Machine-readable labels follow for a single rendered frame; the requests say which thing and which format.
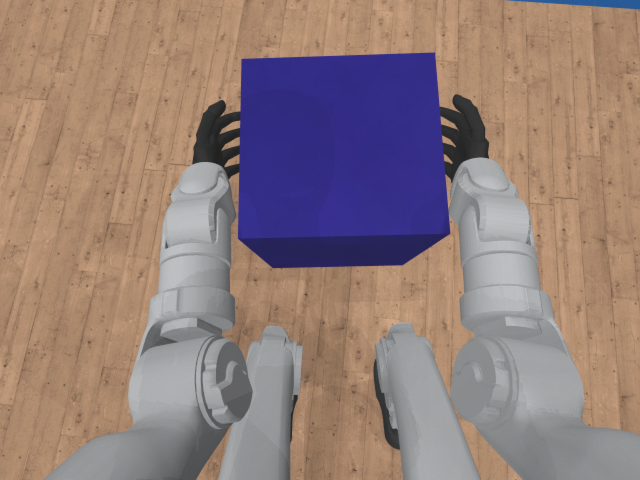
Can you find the carton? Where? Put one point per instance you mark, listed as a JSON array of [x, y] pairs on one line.
[[341, 160]]

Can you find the robot right hand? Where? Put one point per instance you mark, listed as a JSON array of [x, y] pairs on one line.
[[470, 140]]

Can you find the robot left upper arm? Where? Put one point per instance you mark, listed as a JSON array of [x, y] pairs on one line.
[[183, 396]]

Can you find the robot left hand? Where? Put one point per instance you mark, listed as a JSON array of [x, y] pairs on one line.
[[210, 142]]

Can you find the robot left foot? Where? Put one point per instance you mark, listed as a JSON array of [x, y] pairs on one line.
[[295, 400]]

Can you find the left robot forearm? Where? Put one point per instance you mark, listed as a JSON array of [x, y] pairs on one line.
[[194, 299]]

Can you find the robot left thigh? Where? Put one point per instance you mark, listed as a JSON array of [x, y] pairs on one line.
[[258, 446]]

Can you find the robot right upper arm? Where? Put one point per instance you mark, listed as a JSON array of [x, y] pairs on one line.
[[526, 400]]

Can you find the right robot forearm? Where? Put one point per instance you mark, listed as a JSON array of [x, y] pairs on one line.
[[502, 292]]

